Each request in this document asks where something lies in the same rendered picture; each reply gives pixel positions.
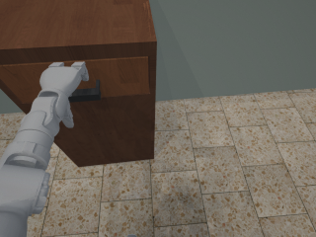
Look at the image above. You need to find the handle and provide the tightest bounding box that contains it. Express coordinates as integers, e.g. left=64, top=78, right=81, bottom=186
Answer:
left=68, top=79, right=102, bottom=103

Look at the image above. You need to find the cabinet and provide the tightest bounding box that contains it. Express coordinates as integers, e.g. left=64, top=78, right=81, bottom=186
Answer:
left=0, top=0, right=157, bottom=167

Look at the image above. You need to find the robot left forearm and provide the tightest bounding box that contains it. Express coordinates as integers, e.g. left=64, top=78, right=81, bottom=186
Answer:
left=0, top=88, right=69, bottom=171

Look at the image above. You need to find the drawer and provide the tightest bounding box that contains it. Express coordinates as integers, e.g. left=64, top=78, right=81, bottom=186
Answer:
left=0, top=56, right=149, bottom=103

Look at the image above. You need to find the left robot upper arm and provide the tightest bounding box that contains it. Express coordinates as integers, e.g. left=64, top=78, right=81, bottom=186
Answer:
left=0, top=164, right=50, bottom=237

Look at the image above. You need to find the left robot hand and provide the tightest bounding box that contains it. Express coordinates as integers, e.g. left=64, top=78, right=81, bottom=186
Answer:
left=39, top=61, right=89, bottom=128

